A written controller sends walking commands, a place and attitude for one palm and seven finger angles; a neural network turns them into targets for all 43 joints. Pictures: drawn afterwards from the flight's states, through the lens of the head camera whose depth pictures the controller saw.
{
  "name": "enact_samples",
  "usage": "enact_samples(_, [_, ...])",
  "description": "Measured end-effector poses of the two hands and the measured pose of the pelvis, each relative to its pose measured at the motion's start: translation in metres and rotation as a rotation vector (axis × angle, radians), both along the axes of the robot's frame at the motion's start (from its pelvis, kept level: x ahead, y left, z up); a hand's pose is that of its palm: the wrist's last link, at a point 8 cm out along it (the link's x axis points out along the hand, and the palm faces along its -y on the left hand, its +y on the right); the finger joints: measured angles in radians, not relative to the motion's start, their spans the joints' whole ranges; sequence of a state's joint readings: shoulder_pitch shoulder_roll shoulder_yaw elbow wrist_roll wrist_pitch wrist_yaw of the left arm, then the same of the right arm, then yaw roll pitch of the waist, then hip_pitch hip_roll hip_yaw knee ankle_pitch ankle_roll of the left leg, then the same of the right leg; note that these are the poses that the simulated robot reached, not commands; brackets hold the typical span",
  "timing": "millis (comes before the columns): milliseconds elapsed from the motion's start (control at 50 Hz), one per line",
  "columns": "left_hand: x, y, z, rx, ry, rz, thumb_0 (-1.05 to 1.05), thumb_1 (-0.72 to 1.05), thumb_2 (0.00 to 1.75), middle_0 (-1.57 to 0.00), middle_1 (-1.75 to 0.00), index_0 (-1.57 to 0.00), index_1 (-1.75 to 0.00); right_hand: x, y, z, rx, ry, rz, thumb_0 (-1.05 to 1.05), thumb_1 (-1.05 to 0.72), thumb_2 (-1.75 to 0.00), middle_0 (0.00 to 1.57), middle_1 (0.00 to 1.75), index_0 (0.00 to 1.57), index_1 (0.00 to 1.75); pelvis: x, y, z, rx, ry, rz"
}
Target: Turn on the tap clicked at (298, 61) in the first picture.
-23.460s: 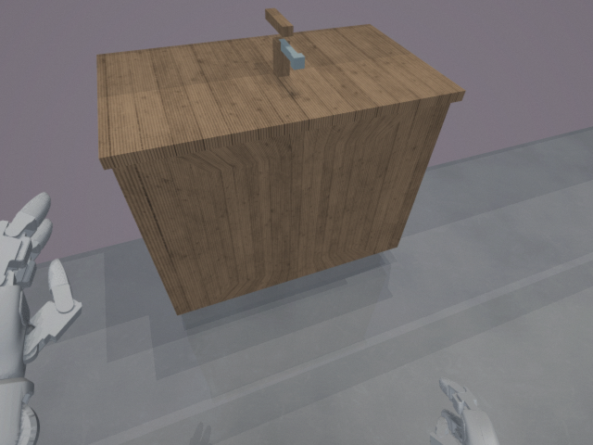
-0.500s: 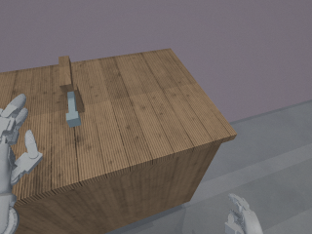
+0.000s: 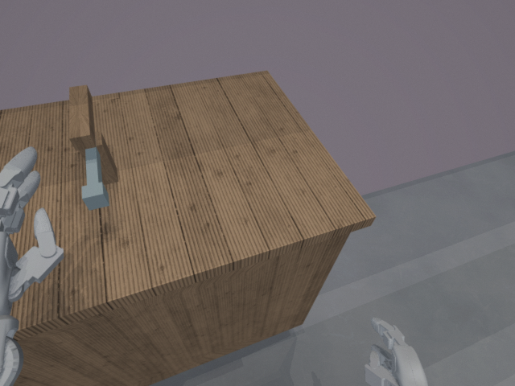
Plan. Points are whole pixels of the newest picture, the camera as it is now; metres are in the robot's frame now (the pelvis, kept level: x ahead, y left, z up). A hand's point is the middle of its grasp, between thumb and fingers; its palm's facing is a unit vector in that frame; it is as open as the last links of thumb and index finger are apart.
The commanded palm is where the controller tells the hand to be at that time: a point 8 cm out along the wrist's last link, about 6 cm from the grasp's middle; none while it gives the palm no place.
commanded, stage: shuffle to correct the standing spot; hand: left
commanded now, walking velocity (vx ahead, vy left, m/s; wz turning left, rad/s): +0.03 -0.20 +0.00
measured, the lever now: (95, 196) +0.34 +0.27 +0.11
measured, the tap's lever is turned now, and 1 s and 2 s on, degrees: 0 0 0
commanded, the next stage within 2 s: none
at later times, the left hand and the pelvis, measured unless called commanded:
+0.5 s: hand (109, 254) +0.22 +0.19 +0.16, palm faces +0.37 -0.86 -0.36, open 7.4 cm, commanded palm +0.17 +0.23 +0.17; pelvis +0.01 -0.05 -0.01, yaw +1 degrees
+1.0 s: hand (111, 257) +0.22 +0.19 +0.16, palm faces +0.37 -0.85 -0.39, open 7.4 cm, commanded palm +0.16 +0.22 +0.17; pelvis +0.01 -0.06 -0.01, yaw +1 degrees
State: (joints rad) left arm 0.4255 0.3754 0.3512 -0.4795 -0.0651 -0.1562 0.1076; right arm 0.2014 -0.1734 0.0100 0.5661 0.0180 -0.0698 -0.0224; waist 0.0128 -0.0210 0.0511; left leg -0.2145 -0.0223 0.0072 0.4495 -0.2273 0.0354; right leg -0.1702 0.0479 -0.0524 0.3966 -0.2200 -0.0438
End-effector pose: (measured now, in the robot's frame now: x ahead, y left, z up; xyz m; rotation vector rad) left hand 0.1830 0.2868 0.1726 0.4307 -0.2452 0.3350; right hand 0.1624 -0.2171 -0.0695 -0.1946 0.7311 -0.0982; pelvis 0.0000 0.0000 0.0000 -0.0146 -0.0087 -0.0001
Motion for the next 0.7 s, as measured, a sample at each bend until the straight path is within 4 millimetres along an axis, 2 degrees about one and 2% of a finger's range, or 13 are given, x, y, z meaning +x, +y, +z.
enact_samples(300, [0.005, -0.042, 0.001, 0.005, 0.012, -0.011, 0.01, 0.89, 0.9, -0.21, -0.3, -0.21, -0.3, 0.007, -0.05, -0.01, -0.009, 0.006, -0.034, 0.01, -0.9, -0.9, 0.2, 0.3, 0.2, 0.3, 0.008, -0.037, -0.008, -0.004, 0.005, 0.003])
enact_samples(420, [0.005, -0.051, -0.002, -0.012, 0.001, -0.009, 0.01, 0.89, 0.9, -0.21, -0.3, -0.21, -0.3, 0.003, -0.068, -0.013, -0.025, 0.03, -0.055, 0.01, -0.9, -0.9, 0.2, 0.3, 0.2, 0.3, 0.011, -0.048, -0.012, -0.001, -0.003, 0.018])
enact_samples(520, [0.002, -0.054, -0.002, -0.003, -0.002, -0.001, 0.01, 0.89, 0.9, -0.21, -0.3, -0.21, -0.3, 0.002, -0.073, -0.013, -0.041, 0.045, -0.053, 0.01, -0.9, -0.9, 0.2, 0.3, 0.2, 0.3, 0.011, -0.053, -0.011, 0.009, -0.007, 0.013])
enact_samples(700, [-0.002, -0.063, 0.001, 0.012, 0.01, -0.003, 0.01, 0.89, 0.9, -0.21, -0.3, -0.21, -0.3, 0.006, -0.07, -0.016, -0.004, 0.031, -0.027, 0.01, -0.9, -0.9, 0.2, 0.3, 0.2, 0.3, 0.006, -0.06, -0.012, -0.003, -0.004, 0.021])
